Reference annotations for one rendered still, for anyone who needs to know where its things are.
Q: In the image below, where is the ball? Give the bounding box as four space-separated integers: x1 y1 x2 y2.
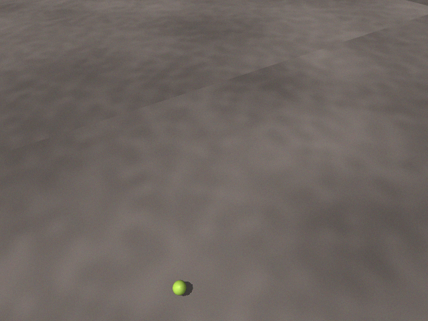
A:
173 280 187 296

